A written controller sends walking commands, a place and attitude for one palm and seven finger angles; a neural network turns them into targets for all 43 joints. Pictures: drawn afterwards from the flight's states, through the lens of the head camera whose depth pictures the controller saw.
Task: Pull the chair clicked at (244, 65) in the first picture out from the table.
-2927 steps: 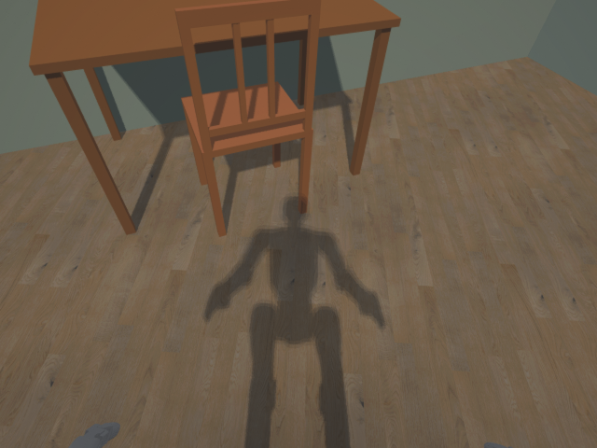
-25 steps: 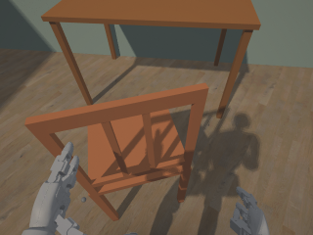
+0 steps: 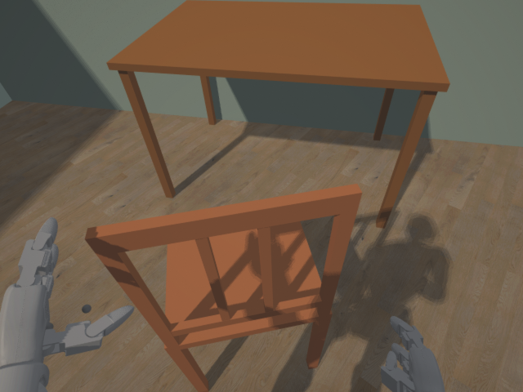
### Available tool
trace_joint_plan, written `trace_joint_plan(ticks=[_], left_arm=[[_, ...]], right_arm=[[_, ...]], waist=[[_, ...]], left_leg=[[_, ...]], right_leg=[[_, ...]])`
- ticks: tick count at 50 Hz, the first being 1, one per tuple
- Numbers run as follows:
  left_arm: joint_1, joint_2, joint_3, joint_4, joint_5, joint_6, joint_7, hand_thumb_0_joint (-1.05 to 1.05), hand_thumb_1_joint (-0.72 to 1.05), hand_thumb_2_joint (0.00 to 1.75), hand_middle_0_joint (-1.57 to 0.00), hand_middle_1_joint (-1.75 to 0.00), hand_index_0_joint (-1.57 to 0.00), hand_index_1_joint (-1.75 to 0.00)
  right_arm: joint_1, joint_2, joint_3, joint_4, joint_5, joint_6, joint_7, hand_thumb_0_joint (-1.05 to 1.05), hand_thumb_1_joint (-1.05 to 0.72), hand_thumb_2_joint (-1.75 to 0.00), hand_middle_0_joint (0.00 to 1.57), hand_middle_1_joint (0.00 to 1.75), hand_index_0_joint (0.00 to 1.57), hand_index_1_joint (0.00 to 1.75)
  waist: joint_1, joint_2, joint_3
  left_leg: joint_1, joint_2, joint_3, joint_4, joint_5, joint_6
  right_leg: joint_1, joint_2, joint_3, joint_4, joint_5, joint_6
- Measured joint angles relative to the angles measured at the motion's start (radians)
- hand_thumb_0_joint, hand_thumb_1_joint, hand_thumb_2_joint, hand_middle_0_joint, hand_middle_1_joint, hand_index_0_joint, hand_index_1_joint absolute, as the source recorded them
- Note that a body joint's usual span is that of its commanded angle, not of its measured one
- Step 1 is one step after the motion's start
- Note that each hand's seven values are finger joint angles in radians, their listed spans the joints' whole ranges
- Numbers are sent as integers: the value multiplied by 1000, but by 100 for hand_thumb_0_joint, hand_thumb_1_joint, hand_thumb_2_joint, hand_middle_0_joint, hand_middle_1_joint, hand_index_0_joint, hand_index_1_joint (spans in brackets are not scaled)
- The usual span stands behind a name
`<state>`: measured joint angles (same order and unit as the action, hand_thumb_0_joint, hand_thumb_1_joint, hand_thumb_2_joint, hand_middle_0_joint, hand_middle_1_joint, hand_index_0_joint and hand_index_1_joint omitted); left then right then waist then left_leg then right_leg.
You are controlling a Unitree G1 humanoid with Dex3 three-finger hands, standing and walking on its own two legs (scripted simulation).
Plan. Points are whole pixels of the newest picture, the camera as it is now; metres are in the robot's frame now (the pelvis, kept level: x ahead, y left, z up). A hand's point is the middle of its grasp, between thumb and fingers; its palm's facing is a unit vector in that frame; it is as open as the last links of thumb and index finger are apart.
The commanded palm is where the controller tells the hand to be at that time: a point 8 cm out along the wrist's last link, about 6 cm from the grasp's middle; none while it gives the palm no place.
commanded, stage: draw the hand back to the body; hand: left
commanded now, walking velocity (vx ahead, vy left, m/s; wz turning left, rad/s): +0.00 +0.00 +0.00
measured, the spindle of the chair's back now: (215, 282) +0.32 +0.14 -0.07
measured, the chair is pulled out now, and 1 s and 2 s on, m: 0.63 0.63 0.63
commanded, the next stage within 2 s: step back with the hand held close in 0.66 s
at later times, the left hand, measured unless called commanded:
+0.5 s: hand (68, 274) +0.20 +0.25 +0.15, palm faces +0.45 -0.79 -0.43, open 7.7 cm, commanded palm +0.15 +0.29 +0.18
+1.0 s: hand (63, 282) +0.19 +0.25 +0.15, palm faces +0.37 -0.79 -0.49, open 7.4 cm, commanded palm +0.13 +0.30 +0.18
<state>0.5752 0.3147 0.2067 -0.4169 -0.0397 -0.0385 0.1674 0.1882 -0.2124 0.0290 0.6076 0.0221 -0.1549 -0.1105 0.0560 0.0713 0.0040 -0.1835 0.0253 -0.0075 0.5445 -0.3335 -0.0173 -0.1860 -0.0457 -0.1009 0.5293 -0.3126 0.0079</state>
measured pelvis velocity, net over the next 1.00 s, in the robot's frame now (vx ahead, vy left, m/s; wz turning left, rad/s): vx -0.02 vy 0.00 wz -0.03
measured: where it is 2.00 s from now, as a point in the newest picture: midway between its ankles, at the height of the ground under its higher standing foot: outside the picture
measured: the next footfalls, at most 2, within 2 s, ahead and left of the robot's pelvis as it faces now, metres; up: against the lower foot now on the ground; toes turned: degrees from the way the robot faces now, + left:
none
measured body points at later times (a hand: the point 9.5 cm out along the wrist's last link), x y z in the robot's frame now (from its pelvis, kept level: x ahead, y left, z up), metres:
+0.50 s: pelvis +0.01 -0.01 +0.01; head +0.01 -0.03 +0.46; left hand +0.17 +0.29 +0.18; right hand +0.20 -0.23 -0.08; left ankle -0.02 +0.13 -0.73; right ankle -0.02 -0.12 -0.73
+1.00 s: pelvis -0.02 +0.00 +0.01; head +0.01 -0.02 +0.46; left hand +0.17 +0.29 +0.18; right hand +0.17 -0.24 -0.08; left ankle -0.02 +0.13 -0.73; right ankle -0.02 -0.12 -0.73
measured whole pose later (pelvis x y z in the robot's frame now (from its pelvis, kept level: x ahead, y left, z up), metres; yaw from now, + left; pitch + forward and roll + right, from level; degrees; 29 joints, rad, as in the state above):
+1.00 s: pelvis -0.02 +0.00 +0.01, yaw -2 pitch +0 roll -1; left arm 0.53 0.37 0.39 -0.45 -0.06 -0.13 0.14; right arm 0.12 -0.24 -0.01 0.60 0.01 -0.05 -0.07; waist 0.01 0.06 0.07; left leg -0.20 0.04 0.02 0.46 -0.26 -0.02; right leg -0.20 -0.02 -0.07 0.42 -0.21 0.01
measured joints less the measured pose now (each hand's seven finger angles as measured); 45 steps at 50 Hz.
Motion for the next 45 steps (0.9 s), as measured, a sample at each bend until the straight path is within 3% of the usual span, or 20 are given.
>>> trace_joint_plan(ticks=[7, 16, 21, 30, 41, 45], left_arm=[[-25, 7, 42, -11, -3, -4, -10, 0, 33, 63, -13, -18, -13, -19], [-76, 45, 146, -34, -16, -11, -8, 0, 65, 79, -18, -25, -18, -26], [-89, 24, 155, -6, -21, -22, -12, 1, 79, 85, -19, -28, -19, -28], [-52, 23, 117, -22, -20, -8, -24, 1, 87, 89, -21, -30, -21, -30], [-94, 23, 144, 19, -24, -31, -25, 1, 89, 90, -21, -30, -21, -31], [-113, 44, 186, 22, -21, -72, -33, 1, 89, 90, -21, -30, -21, -31]], right_arm=[[-19, 7, -4, 19, -8, 21, 15, 1, -90, -90, 20, 30, 20, 30], [-23, -4, -15, 34, -7, 32, 24, 1, -90, -90, 20, 30, 20, 30], [-32, -12, -25, 38, -6, 48, 32, 1, -90, -90, 20, 30, 20, 30], [-15, -15, -32, 40, -6, 45, 28, 1, -90, -90, 20, 30, 20, 30], [-26, -11, -30, 39, -2, 48, 29, 1, -90, -90, 20, 30, 20, 30], [-46, -14, -31, 18, -4, 73, 36, 1, -90, -90, 20, 30, 20, 30]], waist=[[6, 3, 9], [12, 6, 19], [6, 10, 27], [4, -1, 30], [4, 10, 32], [-12, 5, 48]], left_leg=[[60, -1, 13, -68, 20, 1], [98, 8, 15, -102, 29, -5], [101, 11, 18, -114, 37, -6], [103, 18, 17, -118, 43, -12], [98, 24, 16, -112, 52, -13], [40, 32, 14, -82, 54, -11]], right_leg=[[48, 1, 11, -53, 16, 3], [88, 13, 11, -94, 30, -2], [88, 15, 14, -102, 37, -3], [91, 23, 13, -108, 43, -10], [89, 29, 11, -112, 57, -14], [46, 37, 11, -116, 78, -14]])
